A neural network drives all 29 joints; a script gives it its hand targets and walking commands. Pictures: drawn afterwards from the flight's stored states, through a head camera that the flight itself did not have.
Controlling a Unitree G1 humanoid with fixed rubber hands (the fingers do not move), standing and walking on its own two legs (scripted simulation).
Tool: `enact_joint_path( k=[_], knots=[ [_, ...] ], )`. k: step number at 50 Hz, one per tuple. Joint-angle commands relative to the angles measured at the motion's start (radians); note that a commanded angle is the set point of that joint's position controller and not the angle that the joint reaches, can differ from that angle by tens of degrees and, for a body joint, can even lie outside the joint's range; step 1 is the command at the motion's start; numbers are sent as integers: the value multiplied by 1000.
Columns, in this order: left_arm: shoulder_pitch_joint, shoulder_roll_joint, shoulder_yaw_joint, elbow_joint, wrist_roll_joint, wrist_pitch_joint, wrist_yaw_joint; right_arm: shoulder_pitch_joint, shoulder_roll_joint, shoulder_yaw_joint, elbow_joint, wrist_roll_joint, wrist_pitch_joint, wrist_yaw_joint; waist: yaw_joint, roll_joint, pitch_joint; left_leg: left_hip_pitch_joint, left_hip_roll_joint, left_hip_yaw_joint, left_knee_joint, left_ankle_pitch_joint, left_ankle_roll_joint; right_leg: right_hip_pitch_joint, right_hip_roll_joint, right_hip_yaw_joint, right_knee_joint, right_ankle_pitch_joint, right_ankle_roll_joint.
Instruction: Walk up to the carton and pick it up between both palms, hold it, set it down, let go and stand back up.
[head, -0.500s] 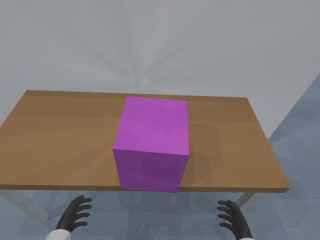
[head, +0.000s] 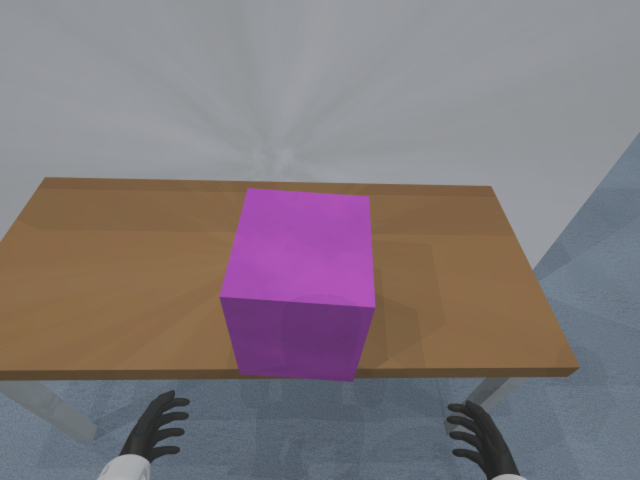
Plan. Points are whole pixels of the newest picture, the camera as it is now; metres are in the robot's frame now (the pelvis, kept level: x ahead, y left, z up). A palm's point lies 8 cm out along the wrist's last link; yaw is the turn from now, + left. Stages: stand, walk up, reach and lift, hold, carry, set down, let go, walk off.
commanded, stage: let go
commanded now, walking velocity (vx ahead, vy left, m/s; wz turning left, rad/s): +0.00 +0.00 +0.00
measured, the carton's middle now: (302, 288) +0.42 +0.04 -0.08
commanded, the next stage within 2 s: stand in 0.14 s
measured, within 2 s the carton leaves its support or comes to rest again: neither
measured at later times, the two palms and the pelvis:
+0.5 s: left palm out of the picture +0.08 +0.26 -0.10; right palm out of the picture +0.10 -0.24 -0.12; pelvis -0.01 +0.00 -0.01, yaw +5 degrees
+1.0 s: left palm out of the picture +0.01 +0.26 -0.12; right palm out of the picture +0.08 -0.23 -0.13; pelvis -0.01 +0.00 -0.01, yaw +7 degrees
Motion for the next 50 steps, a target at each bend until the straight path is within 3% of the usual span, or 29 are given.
enact_joint_path(
  k=[1, 7, 8, 9, 10, 11, 13, 15, 18, 29, 50],
  knots=[
    [-40, 64, 26, -84, 5, -14, -1, -41, -111, -14, -88, 1, -29, 1, -7, 12, -98, 262, -27, -6, 27, 284, -28, -208, -8, -21, -85, 236, 18],
    [-58, 75, 27, -98, 3, -11, -3, -44, -112, -15, -86, 2, -18, -1, -12, 15, -56, 243, -26, 1, 19, 238, -22, -213, -17, -11, -85, 219, 19],
    [-3, 152, 47, -42, 51, -59, 8, 112, -172, -31, -23, -17, 118, -11, -3, 116, -56, -38, 118, -105, 45, 506, 4, -86, -76, 16, 38, 194, 35],
    [33, 142, 73, -32, 22, -74, 13, 117, -160, -45, -15, -38, 180, -7, 3, 114, -40, -166, 103, -102, 35, 315, 14, 4, -98, 34, 8, 116, 40],
    [36, 150, 69, -30, 13, -87, 13, 65, -155, -38, -46, -37, 202, -1, 17, 80, -69, -145, 91, -95, 54, 334, 16, 15, -105, 35, 47, 254, 44],
    [54, 133, 66, -13, -1, -94, 11, 39, -144, -38, -64, -36, 211, 6, 27, 51, -123, -104, 79, -85, 72, 304, 15, -17, -94, 27, 72, 278, 38],
    [14, 109, 61, -12, -1, -94, 15, 59, -135, -41, -62, -25, 218, 13, 2, 10, -142, -163, 46, -78, 79, 189, 3, 6, -103, 22, 76, 250, 22],
    [21, 99, 60, -10, 2, -92, 21, 59, -140, -44, -52, -33, 218, 18, 14, -15, -124, -152, 40, -87, 88, 153, 0, -46, -110, 29, 61, 224, 9],
    [24, 117, 67, 4, 6, -92, 29, 80, -143, -49, -45, -41, 223, 19, -1, -24, -82, -170, 34, -101, 96, 155, 7, -84, -115, 29, 46, 162, -6],
    [118, 124, 70, 72, 8, -98, 35, 129, -139, -49, -5, -35, 224, 8, -3, 32, -45, -151, 29, -146, 66, 126, 27, -138, -113, 14, 14, -22, -17],
    [208, 107, 63, 209, 0, -107, 42, 168, -122, -44, 87, -27, 218, -16, -1, 30, -20, -154, 23, -184, 43, 132, 43, -104, -121, -13, -1, -5, -23]
  ],
)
